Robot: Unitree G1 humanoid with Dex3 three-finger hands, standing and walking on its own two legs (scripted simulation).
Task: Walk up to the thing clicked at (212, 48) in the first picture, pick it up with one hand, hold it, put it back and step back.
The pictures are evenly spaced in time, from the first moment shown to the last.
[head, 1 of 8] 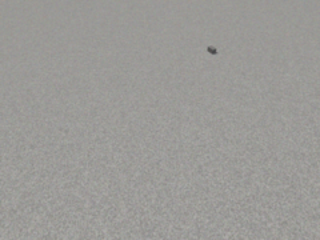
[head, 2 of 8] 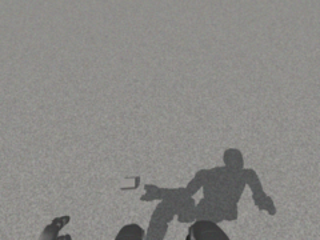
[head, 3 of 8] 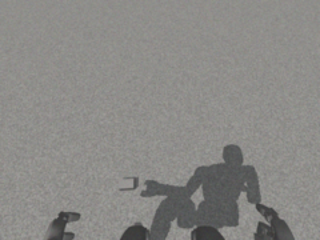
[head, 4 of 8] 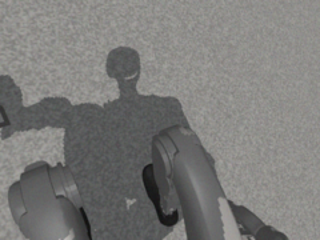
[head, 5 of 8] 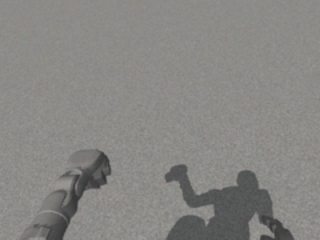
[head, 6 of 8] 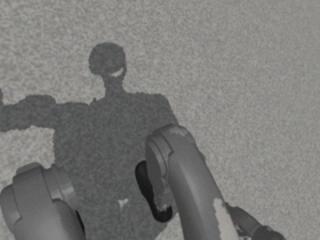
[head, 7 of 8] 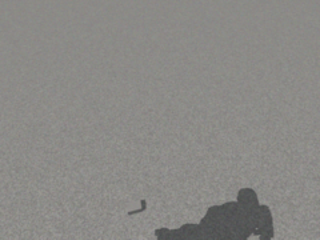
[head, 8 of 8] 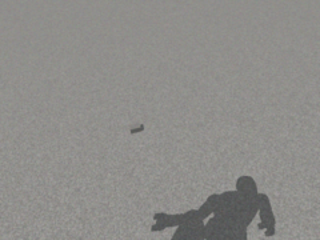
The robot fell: no
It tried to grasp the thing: yes
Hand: left
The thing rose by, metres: 0.68
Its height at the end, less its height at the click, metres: +0.00
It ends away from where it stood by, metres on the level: 0.02
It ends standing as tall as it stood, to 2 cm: yes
